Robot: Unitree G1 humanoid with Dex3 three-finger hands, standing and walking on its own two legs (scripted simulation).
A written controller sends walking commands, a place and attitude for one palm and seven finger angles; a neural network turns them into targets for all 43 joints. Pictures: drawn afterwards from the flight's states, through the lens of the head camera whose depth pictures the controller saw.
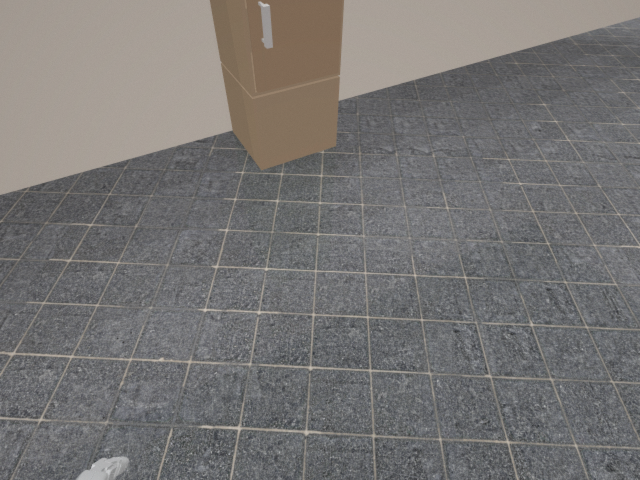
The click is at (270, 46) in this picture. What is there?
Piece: cupboard door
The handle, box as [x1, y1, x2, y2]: [258, 1, 272, 48]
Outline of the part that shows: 260,1 258,2 258,4 261,7 262,15 262,41 264,43 264,46 267,48 272,47 269,5 263,4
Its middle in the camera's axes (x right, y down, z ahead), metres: -0.21 -0.80 +1.44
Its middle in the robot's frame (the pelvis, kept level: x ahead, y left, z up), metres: +1.60 +0.28 -0.07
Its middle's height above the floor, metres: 0.70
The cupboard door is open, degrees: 0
